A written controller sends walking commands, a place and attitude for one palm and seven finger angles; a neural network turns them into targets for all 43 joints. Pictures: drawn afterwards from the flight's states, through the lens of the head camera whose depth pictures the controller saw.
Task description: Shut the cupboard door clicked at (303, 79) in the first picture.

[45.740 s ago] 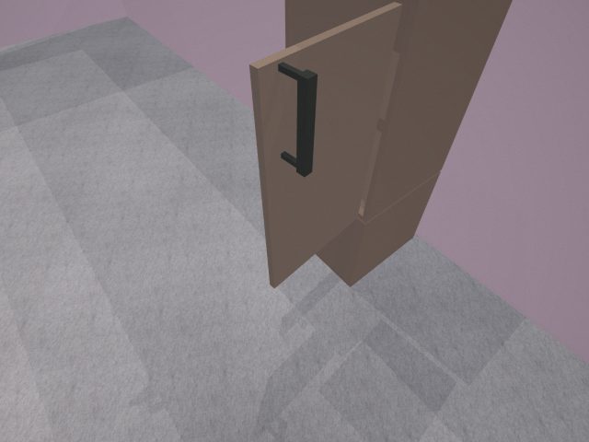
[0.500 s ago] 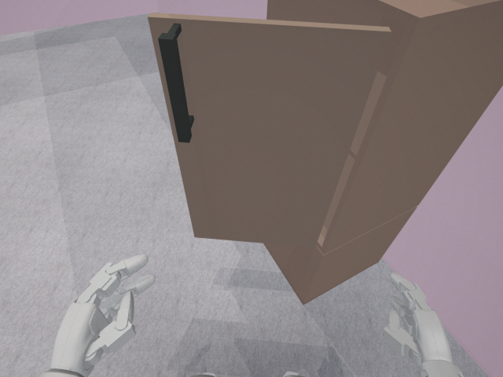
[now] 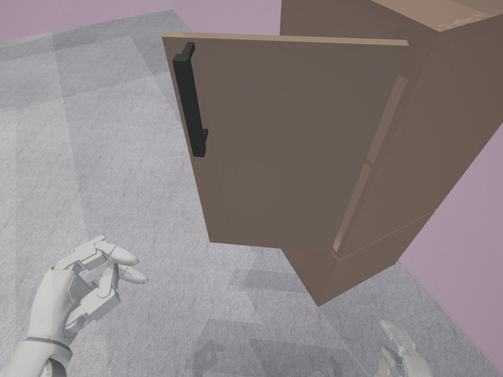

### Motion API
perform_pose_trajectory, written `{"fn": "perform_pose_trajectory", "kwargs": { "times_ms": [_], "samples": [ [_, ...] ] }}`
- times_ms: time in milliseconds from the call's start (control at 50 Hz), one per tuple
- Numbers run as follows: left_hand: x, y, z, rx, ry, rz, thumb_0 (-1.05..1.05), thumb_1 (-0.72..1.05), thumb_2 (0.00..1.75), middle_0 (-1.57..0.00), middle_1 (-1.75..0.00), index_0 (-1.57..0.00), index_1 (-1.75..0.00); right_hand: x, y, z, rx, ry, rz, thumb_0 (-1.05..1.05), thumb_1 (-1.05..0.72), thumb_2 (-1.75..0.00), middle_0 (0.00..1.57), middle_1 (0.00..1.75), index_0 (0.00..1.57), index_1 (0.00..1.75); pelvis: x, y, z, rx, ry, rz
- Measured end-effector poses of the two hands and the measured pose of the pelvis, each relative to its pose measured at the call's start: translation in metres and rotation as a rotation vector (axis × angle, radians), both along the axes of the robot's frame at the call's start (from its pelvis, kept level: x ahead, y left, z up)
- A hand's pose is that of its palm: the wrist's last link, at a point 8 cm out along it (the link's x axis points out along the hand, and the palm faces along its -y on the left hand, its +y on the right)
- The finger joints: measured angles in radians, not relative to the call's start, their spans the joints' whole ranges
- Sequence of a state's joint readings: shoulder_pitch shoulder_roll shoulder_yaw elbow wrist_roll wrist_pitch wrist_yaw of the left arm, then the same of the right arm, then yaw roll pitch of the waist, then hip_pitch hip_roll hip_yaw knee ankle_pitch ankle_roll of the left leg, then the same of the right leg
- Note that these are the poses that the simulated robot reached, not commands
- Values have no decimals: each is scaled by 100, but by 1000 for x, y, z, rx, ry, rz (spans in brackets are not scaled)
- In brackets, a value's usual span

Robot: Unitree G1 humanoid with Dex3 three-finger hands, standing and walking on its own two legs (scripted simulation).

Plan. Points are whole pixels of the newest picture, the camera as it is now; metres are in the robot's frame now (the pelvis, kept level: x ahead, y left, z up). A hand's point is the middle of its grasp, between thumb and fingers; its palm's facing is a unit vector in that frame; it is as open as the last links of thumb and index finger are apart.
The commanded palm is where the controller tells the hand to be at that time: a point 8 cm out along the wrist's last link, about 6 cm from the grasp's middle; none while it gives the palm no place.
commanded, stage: raise the hand and make a fist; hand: left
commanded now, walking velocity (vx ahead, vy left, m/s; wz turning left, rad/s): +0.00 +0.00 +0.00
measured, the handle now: (194, 104) +0.49 +0.13 +0.19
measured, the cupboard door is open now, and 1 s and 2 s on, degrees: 57 57 57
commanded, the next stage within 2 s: bring the fist close to the handle in 1.02 s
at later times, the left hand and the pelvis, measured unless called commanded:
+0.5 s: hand (74, 243) +0.24 +0.23 +0.16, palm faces +0.00 -1.00 -0.08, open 3.1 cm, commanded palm +0.21 +0.28 +0.18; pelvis +0.01 +0.04 +0.03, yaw +1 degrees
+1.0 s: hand (74, 237) +0.23 +0.22 +0.19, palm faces +0.02 -1.00 -0.07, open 3.1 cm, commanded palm +0.20 +0.26 +0.19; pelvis +0.00 +0.02 +0.03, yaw +0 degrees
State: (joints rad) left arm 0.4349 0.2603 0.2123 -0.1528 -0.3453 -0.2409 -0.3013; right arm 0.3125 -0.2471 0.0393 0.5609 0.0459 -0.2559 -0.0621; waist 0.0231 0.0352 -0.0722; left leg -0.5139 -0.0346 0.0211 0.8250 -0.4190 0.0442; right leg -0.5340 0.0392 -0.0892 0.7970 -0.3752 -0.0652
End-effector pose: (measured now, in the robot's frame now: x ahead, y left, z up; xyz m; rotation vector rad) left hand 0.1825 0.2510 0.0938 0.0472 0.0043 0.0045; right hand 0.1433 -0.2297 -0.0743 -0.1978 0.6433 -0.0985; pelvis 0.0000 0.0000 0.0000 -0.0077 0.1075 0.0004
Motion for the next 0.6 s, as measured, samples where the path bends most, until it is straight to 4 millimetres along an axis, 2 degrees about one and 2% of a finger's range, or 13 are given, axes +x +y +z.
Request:
{"fn": "perform_pose_trajectory", "kwargs": {
  "times_ms": [140,360,480,600],
  "samples": [
    [8,5,15,1,-23,-24,2,90,90,-98,-115,-97,-115,20,9,19,-38,-65,13,1,-90,-89,20,30,21,30,6,16,7,-11,-27,4],
    [24,23,54,19,-69,-14,2,90,90,-118,-137,-118,-137,60,57,47,24,-184,94,1,-90,-89,20,30,21,30,14,32,19,-20,-85,11],
    [31,32,70,24,-57,-5,2,90,90,-126,-145,-125,-146,66,72,52,42,-170,126,1,-90,-89,21,30,21,30,15,36,25,-20,-114,15],
    [38,37,91,40,-77,-8,2,90,90,-129,-149,-128,-149,62,72,52,43,-139,127,1,-90,-89,21,30,21,30,14,36,29,-18,-137,16]
  ]
}}
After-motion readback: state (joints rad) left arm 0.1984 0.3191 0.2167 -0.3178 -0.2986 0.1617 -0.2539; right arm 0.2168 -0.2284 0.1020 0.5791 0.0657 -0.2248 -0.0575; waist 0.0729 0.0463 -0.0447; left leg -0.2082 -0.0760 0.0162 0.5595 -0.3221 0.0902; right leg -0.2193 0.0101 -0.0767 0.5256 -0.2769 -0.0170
